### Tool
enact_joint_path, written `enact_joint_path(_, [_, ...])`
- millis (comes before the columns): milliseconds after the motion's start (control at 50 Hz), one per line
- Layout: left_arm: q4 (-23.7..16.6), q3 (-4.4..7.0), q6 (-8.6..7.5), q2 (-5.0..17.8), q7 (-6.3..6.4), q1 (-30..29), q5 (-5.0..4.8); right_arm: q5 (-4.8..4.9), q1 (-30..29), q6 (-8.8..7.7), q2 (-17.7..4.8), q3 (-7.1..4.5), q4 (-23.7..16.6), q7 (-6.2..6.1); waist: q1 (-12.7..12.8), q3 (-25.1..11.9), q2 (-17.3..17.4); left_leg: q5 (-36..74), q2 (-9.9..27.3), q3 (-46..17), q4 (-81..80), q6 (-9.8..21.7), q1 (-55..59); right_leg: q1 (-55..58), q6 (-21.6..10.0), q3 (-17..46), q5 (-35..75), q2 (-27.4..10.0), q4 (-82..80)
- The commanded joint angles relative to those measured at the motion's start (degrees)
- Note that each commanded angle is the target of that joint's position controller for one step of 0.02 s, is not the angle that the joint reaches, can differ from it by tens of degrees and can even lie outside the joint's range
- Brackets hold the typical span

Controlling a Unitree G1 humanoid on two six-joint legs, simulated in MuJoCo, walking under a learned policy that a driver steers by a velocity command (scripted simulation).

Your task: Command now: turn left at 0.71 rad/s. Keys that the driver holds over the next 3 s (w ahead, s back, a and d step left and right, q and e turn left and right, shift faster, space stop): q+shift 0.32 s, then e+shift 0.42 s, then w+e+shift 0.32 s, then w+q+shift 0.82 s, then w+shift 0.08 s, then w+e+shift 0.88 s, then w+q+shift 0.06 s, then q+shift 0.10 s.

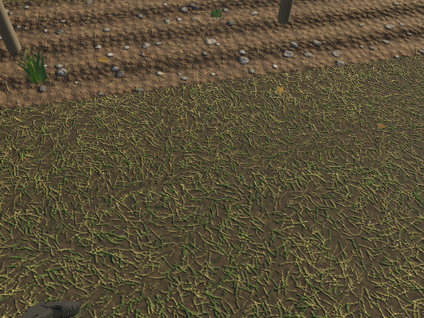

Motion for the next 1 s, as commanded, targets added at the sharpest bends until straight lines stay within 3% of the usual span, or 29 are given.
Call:
enact_joint_path(20, [-3.49, 0.17, -1.95, 0.60, -1.50, -1.68, -0.87, 0.21, -3.58, 1.38, -9.71, -3.33, -5.42, -1.29, 0.57, -10.38, 10.65, 1.62, 8.55, -16.34, -7.59, 9.81, 11.57, 1.47, 0.00, 0.16, 1.92, 0.76, -13.60])
enact_joint_path(100, [0.67, 2.24, -2.72, 4.66, -2.14, 7.85, -0.42, 1.68, -4.76, 1.22, -10.32, -3.66, -6.41, -1.18, 4.23, -10.68, 10.43, -10.59, 5.75, -19.66, -6.43, 6.29, 0.04, 20.12, -3.38, -0.03, 14.59, -1.79, -33.35])
enact_joint_path(120, [1.23, 3.13, -2.39, 7.60, -1.75, 10.60, 0.48, 1.33, -3.12, 1.15, -7.70, -3.02, -6.21, -1.10, 4.26, -12.32, 2.39, -20.74, 0.93, -14.02, 5.45, 3.06, -9.26, 29.50, -7.02, 8.45, 14.30, -11.96, -35.76])
enact_joint_path(140, [0.36, 3.61, -1.79, 12.02, -1.80, 8.34, 2.65, 0.70, -1.86, 0.63, -5.80, -2.86, -7.37, -0.76, 2.42, -10.28, -13.47, -26.17, -6.52, -2.73, 22.00, 0.11, -20.03, 26.51, -14.70, 24.17, 16.38, -25.32, -38.97])
enact_joint_path(160, [-0.91, 3.33, -2.32, 11.02, -1.75, 4.76, 4.05, -0.17, -1.44, -0.30, -10.72, -4.26, -6.92, -0.55, 1.30, -6.85, -11.12, -23.78, -0.94, -1.29, 32.32, -2.08, -20.71, 19.04, -18.41, 25.76, 16.67, -29.43, -41.15])
enact_joint_path(180, [-2.29, 2.19, -2.64, 7.50, -1.10, -1.38, 3.12, -0.13, 0.28, -0.39, -13.70, -5.24, -5.24, -0.37, -1.00, -4.45, -7.38, -18.95, 0.99, 0.10, 36.76, -2.70, -18.56, 15.59, -16.30, 18.35, 18.15, -25.31, -40.10])
enact_joint_path(200, [-2.94, 1.41, -2.65, 5.13, -0.46, -4.02, 2.10, -0.24, 2.17, 0.19, -12.93, -5.31, -3.47, -0.60, -1.58, -3.86, -5.54, -15.03, 1.32, 1.10, 39.68, -3.37, -17.65, 14.95, -13.85, 11.98, 18.43, -20.62, -39.26])
enact_joint_path(240, [-2.42, 0.86, -2.38, 4.67, 0.64, -3.94, 0.89, -0.54, 3.37, 0.99, -10.25, -4.60, -3.33, -0.62, -0.90, -3.53, -5.71, -10.64, 2.74, 3.60, 46.90, -4.44, -18.69, 15.21, -13.35, 4.71, 26.39, -18.56, -37.88])
enact_joint_path(280, [-1.70, 0.82, -2.02, 4.79, 1.12, -1.47, 0.99, 0.50, 2.12, 1.25, -9.36, -3.94, -4.96, -0.37, 0.59, -3.43, -5.59, -8.53, 4.50, 5.96, 44.15, -5.79, -19.68, 17.06, -14.26, 0.37, 28.33, -18.26, -37.81])
enact_joint_path(320, [-0.37, 1.33, -1.32, 6.19, 1.24, 2.05, 1.29, 0.59, -1.53, 1.25, -7.75, -2.91, -6.79, 0.16, 3.73, -3.75, -6.44, -7.82, 6.48, 7.64, 37.72, -6.96, -21.66, 22.13, -15.61, -0.43, 28.40, -19.59, -38.03])
enact_joint_path(360, [1.65, 1.79, -0.84, 8.07, 0.50, 5.74, 0.94, -0.41, -4.52, 0.80, -5.25, -1.48, -8.42, 0.46, 5.91, -5.09, -5.29, -11.21, 6.40, 7.04, 30.76, -6.91, -18.09, 24.08, -17.63, 1.31, 31.00, -20.78, -37.34])
enact_joint_path(400, [2.68, 1.85, -0.84, 9.23, -0.73, 5.33, 0.31, -1.15, -4.77, 0.44, -3.76, -0.48, -8.58, 0.63, 5.49, -6.23, -5.30, -15.33, 5.52, 7.33, 23.38, -5.96, -12.22, 23.41, -18.58, 1.12, 33.94, -21.31, -36.25])
enact_joint_path(460, [4.80, 0.32, -1.79, 6.73, -2.77, 3.70, -0.99, -1.92, -2.13, 0.10, -2.42, 0.34, -5.66, 0.13, 3.41, -7.17, -6.86, -12.28, 4.11, 9.98, 5.90, -4.71, 1.60, 18.70, -17.16, -0.08, 35.53, -18.21, -33.78])
enact_joint_path(500, [6.54, 0.40, -2.06, 8.32, -3.22, 5.09, -2.76, -2.14, 0.60, -0.23, -4.78, -0.38, -3.75, 0.13, 1.61, -6.69, -7.20, 2.06, 1.79, 12.15, -9.29, -2.37, 12.52, 14.98, -13.89, 0.36, 38.62, -16.14, -30.34])
enact_joint_path(520, [6.59, 0.45, -2.66, 9.17, -3.49, 6.35, -2.37, -1.89, 1.55, -0.21, -8.49, -1.26, -3.90, -0.33, 2.05, -8.78, -5.70, 8.85, 5.34, 8.68, -7.44, -0.78, 19.51, 11.43, -10.61, 1.04, 35.54, -14.91, -28.74])
enact_joint_path(540, [5.46, -0.39, -3.50, 6.74, -3.90, 5.97, -0.58, -2.66, 3.35, 0.18, -12.14, -1.92, -4.71, -1.10, 2.36, -13.66, 1.94, 32.25, 14.48, 2.18, -0.76, 2.77, 28.74, 4.74, -6.93, -0.67, 22.73, -11.33, -22.44])
enact_joint_path(560, [5.15, -0.89, -3.82, 4.18, -3.78, 8.27, -1.35, -2.47, -0.18, 0.90, -12.50, -2.46, -3.74, -1.04, 3.82, -14.69, 12.58, 30.33, 19.26, 1.47, -0.51, 9.21, 25.27, 1.56, -3.80, -6.13, 7.14, -7.66, -20.45])
enact_joint_path(600, [4.83, 0.89, -2.50, 9.19, -2.72, 4.81, -2.43, -2.95, -3.32, 0.56, -8.95, -2.14, -4.85, -0.93, 0.70, -9.73, 13.28, 23.57, 21.06, -0.46, -4.86, 12.32, 20.37, -3.30, -1.99, -7.05, -3.33, -6.51, -6.88])
enact_joint_path(620, [4.94, 1.45, -1.35, 9.01, -2.08, 5.28, -2.57, -3.36, -3.01, -0.01, -8.56, -2.01, -4.72, -1.17, 0.35, -8.67, 12.92, 25.54, 22.77, -0.68, -6.10, 13.44, 19.13, -5.85, -1.53, -5.57, -8.37, -7.01, 1.70])
enact_joint_path(660, [4.91, 1.90, 1.06, 7.53, -1.11, 8.82, -2.24, -2.02, -6.75, -1.47, -7.41, -1.89, -4.20, -1.01, 3.13, -5.75, 10.86, 24.50, 23.24, 2.91, -7.36, 12.61, 15.17, -6.57, -0.43, -3.46, -7.25, -9.02, 6.13])
enact_joint_path(740, [2.20, 1.74, 2.99, 5.53, -1.50, 8.67, -1.69, -1.74, -11.67, -2.09, -6.70, -2.29, -3.20, -0.53, 4.28, -5.17, 9.75, 19.50, 21.40, 11.39, -7.59, 9.95, 11.50, -1.16, -0.46, -5.83, 1.11, -10.86, -1.02])
enact_joint_path(800, [0.66, 1.96, 2.42, 6.38, -3.37, 8.93, -2.65, -0.26, -7.52, -3.09, -9.52, -3.36, -0.88, 0.78, 2.69, -7.00, 9.74, -14.77, 23.37, 10.16, -12.96, 8.44, 10.99, 3.98, -4.43, -9.68, 0.67, -10.87, -7.39])
enact_joint_path(860, [5.54, 2.67, 0.66, 6.26, -3.56, 19.33, -2.80, 0.42, -12.88, -3.99, -8.52, -3.19, -0.36, 1.38, 8.93, -4.49, 4.91, -29.01, 19.52, 15.62, -6.76, 4.24, 3.03, 16.78, -8.64, -16.22, 4.93, -6.83, -17.66])
enact_joint_path(880, [9.70, 3.76, 0.08, 7.96, -2.91, 28.70, -2.56, -0.57, -14.73, -4.23, -4.94, -2.33, -0.85, 1.55, 12.17, -3.49, -3.69, -26.36, 14.47, 20.63, 8.80, 1.95, -4.34, 25.77, -11.23, -13.34, 1.51, -5.36, -21.52])
enact_joint_path(900, [9.55, 5.30, -1.30, 15.09, -2.50, 33.91, -1.75, -1.42, -19.69, -5.00, -0.25, -0.88, -4.23, 1.82, 14.02, 1.08, -20.76, -28.40, 5.72, 21.86, 38.59, -2.37, -26.26, 32.28, -19.54, 17.24, -8.58, -17.98, -31.70])
enact_joint_path(920, [4.94, 3.91, -4.23, 14.73, -3.70, 27.79, -0.62, 0.32, -22.59, -7.24, -1.51, -0.72, -8.14, 2.34, 11.13, -0.56, -16.79, -25.10, 0.23, 7.28, 44.25, -1.08, -36.24, 31.29, -26.45, 42.36, -15.70, -24.99, -43.34])
enact_joint_path(940, [2.89, 3.35, -5.80, 13.03, -3.70, 22.62, -0.67, 1.55, -22.18, -9.13, -5.55, -1.42, -8.26, 3.10, 9.16, 1.21, -11.61, -19.92, 3.46, 5.11, 43.30, 0.57, -37.54, 30.63, -25.36, 39.51, -13.94, -26.91, -44.78])
enact_joint_path(980, [2.04, 2.44, -6.27, 11.04, -2.89, 20.30, -1.90, -0.84, -18.69, -11.15, -7.45, -2.26, -6.01, 3.47, 6.15, 0.58, -3.75, -10.94, 6.03, 4.55, 36.70, 1.66, -32.26, 28.23, -21.14, 29.43, -7.47, -22.86, -41.04])
enact_joint_path(1000, [1.55, 1.76, -6.02, 9.78, -2.23, 19.95, -2.01, -1.50, -18.81, -11.62, -7.47, -2.47, -5.72, 3.59, 5.84, 0.61, -3.03, -6.69, 6.25, 4.75, 31.93, 1.14, -29.64, 26.80, -19.58, 25.02, -3.86, -20.75, -40.45])
Next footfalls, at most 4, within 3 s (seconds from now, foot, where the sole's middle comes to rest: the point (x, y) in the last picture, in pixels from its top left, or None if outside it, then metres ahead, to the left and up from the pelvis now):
0.12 right None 0.06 -0.12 -0.78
0.52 left None -0.02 0.14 -0.78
0.88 right None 0.03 -0.12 -0.78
1.48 left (204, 286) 0.58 0.00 -0.94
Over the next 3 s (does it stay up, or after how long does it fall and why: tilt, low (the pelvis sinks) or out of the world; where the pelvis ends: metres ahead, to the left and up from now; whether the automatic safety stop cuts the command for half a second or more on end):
stays up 1.72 0.25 -0.34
